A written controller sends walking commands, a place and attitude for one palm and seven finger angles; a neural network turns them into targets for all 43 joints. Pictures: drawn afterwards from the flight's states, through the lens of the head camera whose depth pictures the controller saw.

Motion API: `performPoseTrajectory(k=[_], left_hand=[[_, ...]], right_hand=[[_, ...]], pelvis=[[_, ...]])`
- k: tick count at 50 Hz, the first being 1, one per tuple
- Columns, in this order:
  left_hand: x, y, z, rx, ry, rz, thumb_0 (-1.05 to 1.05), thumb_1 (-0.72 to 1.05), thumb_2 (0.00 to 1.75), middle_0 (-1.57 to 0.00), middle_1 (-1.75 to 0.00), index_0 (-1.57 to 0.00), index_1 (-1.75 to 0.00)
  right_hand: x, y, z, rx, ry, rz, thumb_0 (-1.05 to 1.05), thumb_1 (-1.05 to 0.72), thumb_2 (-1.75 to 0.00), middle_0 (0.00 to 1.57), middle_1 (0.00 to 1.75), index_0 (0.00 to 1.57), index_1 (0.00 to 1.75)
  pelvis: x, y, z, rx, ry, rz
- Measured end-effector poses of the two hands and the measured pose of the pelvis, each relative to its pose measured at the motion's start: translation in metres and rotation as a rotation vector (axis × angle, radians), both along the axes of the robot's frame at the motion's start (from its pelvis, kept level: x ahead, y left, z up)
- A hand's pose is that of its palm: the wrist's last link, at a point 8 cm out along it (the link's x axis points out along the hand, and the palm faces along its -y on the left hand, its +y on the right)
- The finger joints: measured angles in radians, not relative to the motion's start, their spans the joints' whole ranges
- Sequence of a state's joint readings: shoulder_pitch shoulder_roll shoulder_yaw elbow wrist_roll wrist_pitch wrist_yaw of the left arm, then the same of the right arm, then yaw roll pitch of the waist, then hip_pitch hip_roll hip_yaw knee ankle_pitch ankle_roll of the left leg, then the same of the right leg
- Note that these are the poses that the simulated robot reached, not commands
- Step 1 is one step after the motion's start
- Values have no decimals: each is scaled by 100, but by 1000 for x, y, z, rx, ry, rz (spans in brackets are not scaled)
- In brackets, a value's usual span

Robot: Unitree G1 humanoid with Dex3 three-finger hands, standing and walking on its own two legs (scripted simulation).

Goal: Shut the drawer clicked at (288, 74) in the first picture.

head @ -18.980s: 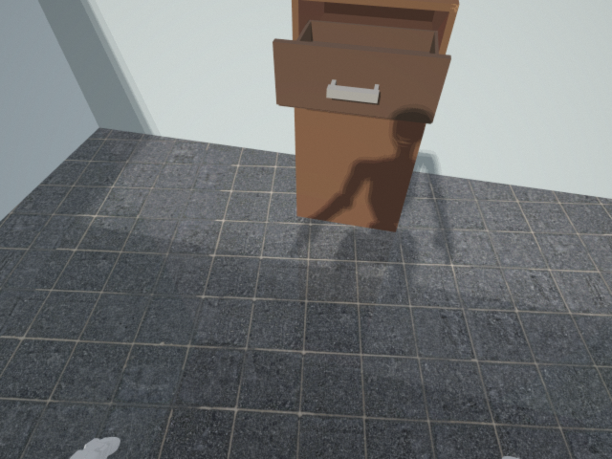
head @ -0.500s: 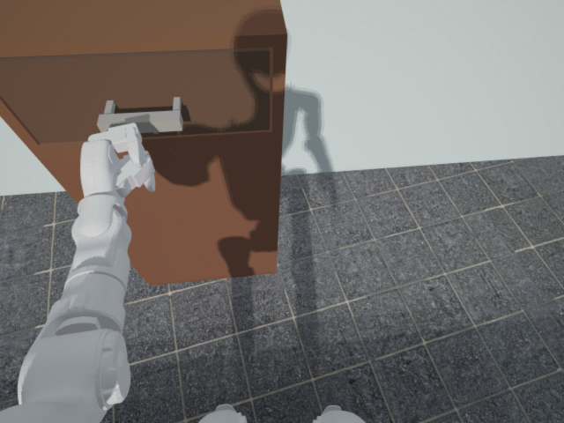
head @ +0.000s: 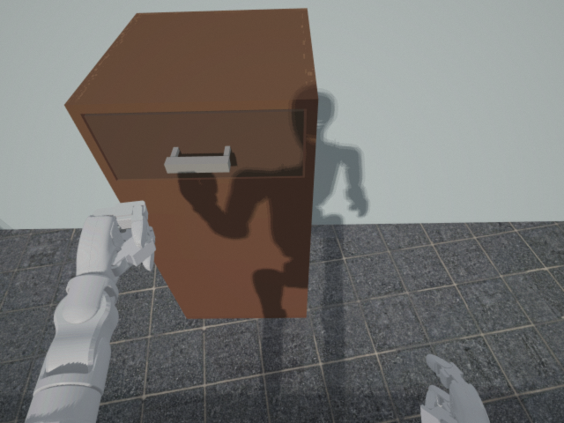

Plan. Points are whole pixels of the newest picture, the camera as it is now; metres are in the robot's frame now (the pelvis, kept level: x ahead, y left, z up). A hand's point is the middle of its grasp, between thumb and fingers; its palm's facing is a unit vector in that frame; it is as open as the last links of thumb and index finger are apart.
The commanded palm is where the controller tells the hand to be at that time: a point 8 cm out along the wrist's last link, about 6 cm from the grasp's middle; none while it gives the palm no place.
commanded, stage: draw the hand back to the body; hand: left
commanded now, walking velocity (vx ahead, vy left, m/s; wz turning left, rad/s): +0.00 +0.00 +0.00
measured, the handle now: (199, 157) +0.57 +0.20 +0.05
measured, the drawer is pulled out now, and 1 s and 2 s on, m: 0.00 0.00 0.00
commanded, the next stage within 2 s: step back with the hand held close in 0.80 s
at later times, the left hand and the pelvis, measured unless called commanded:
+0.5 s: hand (77, 295) +0.22 +0.23 +0.15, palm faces +0.34 -0.87 -0.36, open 3.2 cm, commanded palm +0.17 +0.27 +0.18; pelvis +0.01 +0.00 +0.02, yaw +0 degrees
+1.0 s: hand (34, 317) +0.18 +0.24 +0.18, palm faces +0.40 -0.82 -0.41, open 3.2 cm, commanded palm +0.13 +0.28 +0.19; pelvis +0.00 +0.00 +0.02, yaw +0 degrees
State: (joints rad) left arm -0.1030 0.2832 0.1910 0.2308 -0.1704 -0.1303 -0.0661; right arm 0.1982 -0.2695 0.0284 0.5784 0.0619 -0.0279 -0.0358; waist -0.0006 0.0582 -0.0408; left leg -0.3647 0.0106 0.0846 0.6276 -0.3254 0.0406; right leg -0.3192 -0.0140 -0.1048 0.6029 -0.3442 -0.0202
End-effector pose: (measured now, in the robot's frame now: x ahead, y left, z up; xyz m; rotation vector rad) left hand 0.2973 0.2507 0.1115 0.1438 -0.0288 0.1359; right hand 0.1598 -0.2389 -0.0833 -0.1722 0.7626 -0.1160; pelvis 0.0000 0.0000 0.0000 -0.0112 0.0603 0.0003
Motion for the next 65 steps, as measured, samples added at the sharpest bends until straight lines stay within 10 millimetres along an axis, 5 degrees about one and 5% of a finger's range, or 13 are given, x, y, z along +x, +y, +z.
performPoseTrajectory(k=[12,35,50,58,65], left_hand=[[-57,12,29,150,-5,155,2,89,90,-140,-160,-140,-160],[-155,26,84,333,-102,251,2,89,90,-140,-160,-140,-160],[-154,29,86,341,-143,246,2,88,90,-140,-160,-140,-160],[-147,31,74,374,-89,158,1,89,90,-140,-160,-140,-160],[-161,40,70,413,-65,111,2,88,90,-140,-160,-140,-160]], right_hand=[[16,17,14,9,-29,56,1,-91,-90,20,30,20,30],[29,19,20,18,-100,70,1,-91,-90,20,30,20,30],[20,21,23,8,-99,73,1,-91,-90,20,30,20,30],[-5,8,20,-33,-24,-10,1,-91,-90,20,30,20,30],[-29,8,18,-68,26,-51,1,-91,-90,20,30,20,30]], pelvis=[[4,0,16,8,-99,-8],[10,1,16,4,-133,-3],[1,-1,15,-3,-124,-2],[-10,9,14,-3,-69,-18],[-25,17,11,-2,-52,-18]])
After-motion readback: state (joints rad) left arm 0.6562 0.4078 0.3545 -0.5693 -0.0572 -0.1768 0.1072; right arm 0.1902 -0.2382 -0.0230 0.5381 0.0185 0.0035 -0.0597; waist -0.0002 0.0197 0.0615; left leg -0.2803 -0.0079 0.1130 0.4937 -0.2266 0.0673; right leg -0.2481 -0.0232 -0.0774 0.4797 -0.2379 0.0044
